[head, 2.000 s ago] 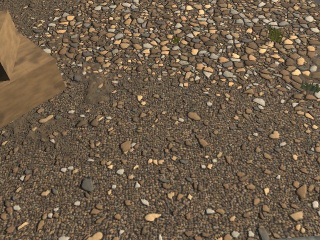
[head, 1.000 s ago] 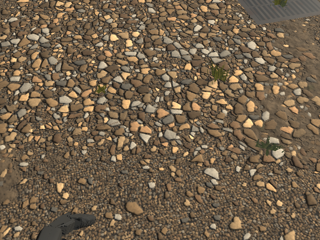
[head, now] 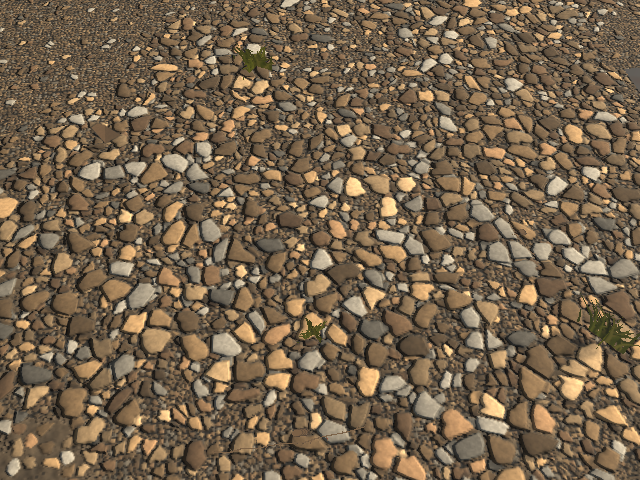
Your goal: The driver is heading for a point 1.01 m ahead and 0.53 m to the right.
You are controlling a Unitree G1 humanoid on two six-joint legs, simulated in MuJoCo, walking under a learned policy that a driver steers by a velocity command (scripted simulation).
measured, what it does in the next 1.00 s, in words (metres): walks ahead, turning right: right foot, then left foot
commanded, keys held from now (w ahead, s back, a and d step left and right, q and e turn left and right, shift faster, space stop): w+e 1.00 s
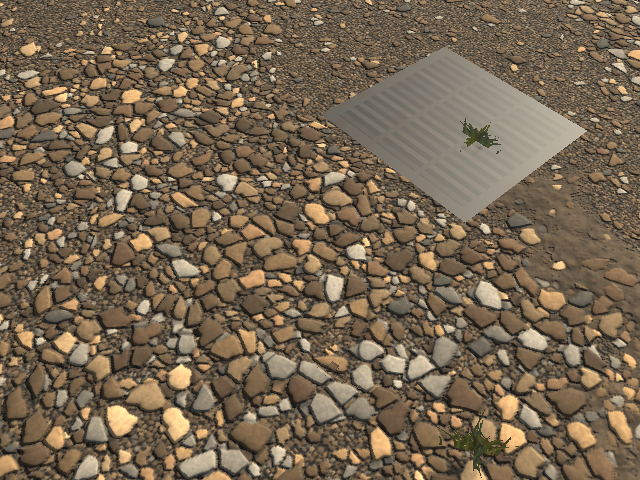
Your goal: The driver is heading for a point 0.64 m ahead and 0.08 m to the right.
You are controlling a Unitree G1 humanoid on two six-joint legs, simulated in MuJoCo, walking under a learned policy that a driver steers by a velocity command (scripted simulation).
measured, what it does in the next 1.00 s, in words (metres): walks ahead, turning right: right foot, then left foot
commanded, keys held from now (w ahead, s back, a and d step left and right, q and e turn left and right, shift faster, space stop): w+e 0.30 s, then w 0.40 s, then no key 0.30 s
